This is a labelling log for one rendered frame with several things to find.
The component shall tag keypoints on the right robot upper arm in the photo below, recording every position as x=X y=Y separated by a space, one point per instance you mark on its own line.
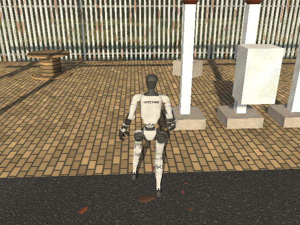
x=167 y=105

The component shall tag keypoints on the robot right forearm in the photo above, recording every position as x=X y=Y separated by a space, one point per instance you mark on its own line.
x=171 y=121

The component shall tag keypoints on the left robot upper arm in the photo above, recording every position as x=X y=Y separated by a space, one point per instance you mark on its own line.
x=133 y=106

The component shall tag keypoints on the left robot shin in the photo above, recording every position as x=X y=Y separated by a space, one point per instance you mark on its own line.
x=135 y=160

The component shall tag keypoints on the left robot foot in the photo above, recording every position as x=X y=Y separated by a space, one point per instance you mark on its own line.
x=133 y=176

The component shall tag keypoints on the left robot hand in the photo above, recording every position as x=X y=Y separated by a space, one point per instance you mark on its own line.
x=122 y=134

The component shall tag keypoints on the right robot hand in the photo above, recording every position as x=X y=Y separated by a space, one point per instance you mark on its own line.
x=172 y=127

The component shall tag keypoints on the robot left forearm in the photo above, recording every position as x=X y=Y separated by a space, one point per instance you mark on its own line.
x=125 y=124

